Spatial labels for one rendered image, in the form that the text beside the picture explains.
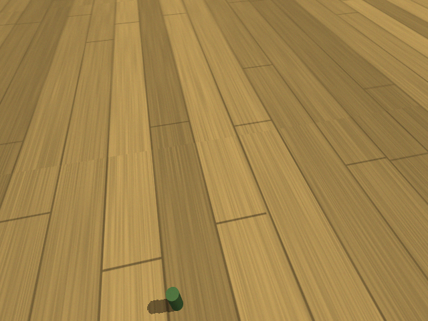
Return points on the can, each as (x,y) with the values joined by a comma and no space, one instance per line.
(174,298)

